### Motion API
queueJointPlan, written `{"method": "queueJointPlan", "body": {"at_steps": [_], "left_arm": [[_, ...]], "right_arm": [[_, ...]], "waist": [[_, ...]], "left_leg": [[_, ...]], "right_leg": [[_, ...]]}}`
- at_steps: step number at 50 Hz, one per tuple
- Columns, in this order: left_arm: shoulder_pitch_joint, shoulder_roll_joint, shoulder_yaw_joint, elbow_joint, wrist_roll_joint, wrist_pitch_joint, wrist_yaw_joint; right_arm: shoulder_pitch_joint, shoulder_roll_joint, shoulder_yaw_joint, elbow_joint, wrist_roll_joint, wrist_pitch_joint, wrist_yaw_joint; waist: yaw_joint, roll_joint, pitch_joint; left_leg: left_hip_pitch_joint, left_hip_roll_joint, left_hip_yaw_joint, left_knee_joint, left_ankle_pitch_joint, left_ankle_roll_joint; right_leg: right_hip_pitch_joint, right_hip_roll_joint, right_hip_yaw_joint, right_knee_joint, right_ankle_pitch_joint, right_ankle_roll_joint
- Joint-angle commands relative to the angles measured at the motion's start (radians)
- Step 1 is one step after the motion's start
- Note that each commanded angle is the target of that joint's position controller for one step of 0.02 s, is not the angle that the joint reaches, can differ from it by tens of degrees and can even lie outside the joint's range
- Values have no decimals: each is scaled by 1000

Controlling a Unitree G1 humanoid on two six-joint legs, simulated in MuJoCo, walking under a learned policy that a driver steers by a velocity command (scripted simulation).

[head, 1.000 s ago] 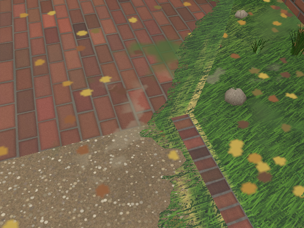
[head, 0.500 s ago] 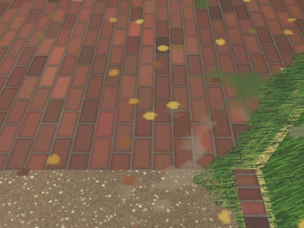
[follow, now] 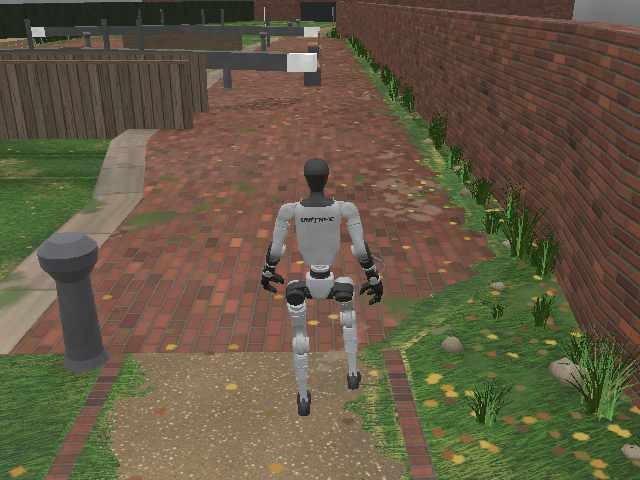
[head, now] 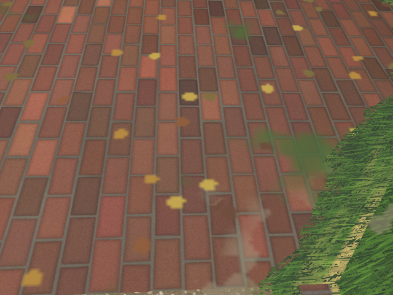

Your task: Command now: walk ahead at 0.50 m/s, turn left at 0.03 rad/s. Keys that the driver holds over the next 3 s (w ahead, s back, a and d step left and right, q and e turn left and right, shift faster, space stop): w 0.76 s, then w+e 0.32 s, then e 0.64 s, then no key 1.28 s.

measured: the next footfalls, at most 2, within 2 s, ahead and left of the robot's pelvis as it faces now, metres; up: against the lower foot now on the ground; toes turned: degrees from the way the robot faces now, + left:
right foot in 0.28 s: +0.32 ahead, -0.16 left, +0.00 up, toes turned -2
left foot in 0.82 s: +0.60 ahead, +0.09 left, +0.00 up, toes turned +1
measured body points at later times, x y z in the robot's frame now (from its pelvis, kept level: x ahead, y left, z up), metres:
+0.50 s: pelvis +0.26 -0.07 +0.00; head +0.28 -0.08 +0.45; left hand +0.34 +0.20 -0.12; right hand +0.38 -0.34 -0.12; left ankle +0.30 +0.10 -0.67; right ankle +0.28 -0.15 -0.75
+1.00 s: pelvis +0.52 +0.00 -0.01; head +0.55 +0.02 +0.44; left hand +0.62 +0.27 -0.14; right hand +0.61 -0.28 -0.11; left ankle +0.56 +0.09 -0.75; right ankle +0.49 -0.16 -0.66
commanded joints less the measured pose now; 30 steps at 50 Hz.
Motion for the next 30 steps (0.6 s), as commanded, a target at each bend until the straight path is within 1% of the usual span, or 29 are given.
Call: {"method": "queueJointPlan", "body": {"at_steps": [1,3,6,7,9,11,12,13,14,15,16,17,18,19,20,21,22,23,24,26,30], "left_arm": [[-24,22,3,-60,1,-7,-4],[-96,12,-2,-80,-3,-13,-12],[-192,15,-4,-115,-11,-21,-29],[-216,17,-4,-127,-13,-23,-35],[-241,26,-3,-147,-14,-29,-47],[-212,43,3,-147,-13,-34,-53],[-156,60,11,-135,-10,-36,-51],[-30,92,31,-97,-6,-35,-44],[148,153,53,-56,1,-34,-33],[259,258,78,-42,19,-28,-27],[291,189,60,-31,4,-22,-29],[221,141,42,-37,-3,-21,-27],[148,115,33,-49,-6,-18,-26],[89,88,25,-52,0,-17,-30],[53,63,17,-56,8,-23,-33],[37,61,18,-53,10,-29,-36],[38,66,21,-46,8,-36,-38],[45,75,24,-36,7,-42,-36],[56,86,28,-25,8,-44,-32],[90,99,32,-4,5,-41,-22],[142,119,36,27,-4,-27,-7]], "right_arm": [[-44,-140,-31,-54,4,-16,-14],[-13,-156,-32,-36,9,-11,-19],[44,-174,-34,-2,16,-1,-22],[58,-176,-34,9,17,3,-23],[70,-182,-37,26,19,13,-27],[61,-194,-40,35,20,22,-31],[43,-203,-42,35,20,26,-32],[29,-196,-38,33,18,31,-34],[26,-163,-23,16,5,30,-36],[137,-53,12,-8,2,10,-30],[130,-80,10,10,9,-14,-22],[40,-163,-15,-11,36,-23,-15],[-32,-161,-13,-29,38,-25,-16],[-70,-146,-14,-36,23,-20,-21],[-58,-136,-20,-31,14,-8,-25],[-31,-115,-17,-21,13,6,-27],[-14,-95,-15,-13,11,17,-29],[-18,-89,-15,-14,8,23,-32],[-44,-87,-15,-23,5,26,-34],[-119,-81,-14,-46,0,24,-36],[-253,-55,-4,-75,4,10,-22]], "waist": [[29,108,35],[0,108,50],[-38,108,73],[-44,109,80],[-41,118,86],[-16,135,65],[21,145,30],[86,133,-48],[156,87,-184],[139,-151,-341],[154,-201,-412],[147,-121,-244],[120,-47,-139],[89,2,-61],[53,-14,-32],[31,-35,-26],[20,-36,-25],[13,-30,-15],[14,-20,-2],[32,-4,20],[80,-4,47]], "left_leg": [[-4,253,-158,-144,248,162],[13,248,-136,-144,216,145],[78,275,-142,-122,172,140],[111,288,-148,-107,172,137],[169,315,-160,-69,202,124],[205,326,-163,-17,298,105],[206,312,-148,50,443,91],[180,264,-108,197,590,69],[30,214,-65,439,496,34],[-395,56,-11,851,63,-46],[-545,20,-151,1001,-395,-47],[-637,81,-161,1064,-349,-36],[-630,134,-126,1026,-256,-30],[-593,166,-108,957,-190,-34],[-528,196,-114,901,-141,-37],[-473,202,-111,877,-111,-45],[-450,202,-103,860,-92,-53],[-457,204,-100,835,-65,-62],[-482,208,-100,796,-28,-70],[-537,213,-100,686,70,-82],[-514,184,-73,436,245,-80]], "right_leg": [[-26,-11,11,-154,165,3],[-2,9,-5,-268,237,-4],[1,31,-19,-365,239,-14],[-8,36,-19,-389,218,-21],[-9,46,-19,-429,152,-44],[62,67,-37,-461,79,-71],[159,96,-63,-482,60,-88],[339,130,-93,-506,76,-115],[631,37,-2,-462,141,-166],[1046,-225,441,-499,27,-323],[1095,-284,708,-648,-82,-361],[970,-251,575,-667,-141,-306],[815,-210,436,-685,-101,-272],[672,-164,343,-723,-30,-256],[576,-127,276,-759,24,-240],[516,-108,238,-791,51,-242],[486,-100,206,-813,96,-252],[472,-95,174,-829,136,-259],[471,-94,151,-842,165,-263],[501,-91,117,-855,202,-259],[538,-64,47,-863,174,-221]]}}
Over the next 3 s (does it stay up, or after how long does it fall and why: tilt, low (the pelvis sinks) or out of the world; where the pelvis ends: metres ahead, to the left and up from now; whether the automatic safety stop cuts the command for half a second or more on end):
stays up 0.77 -0.05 -0.01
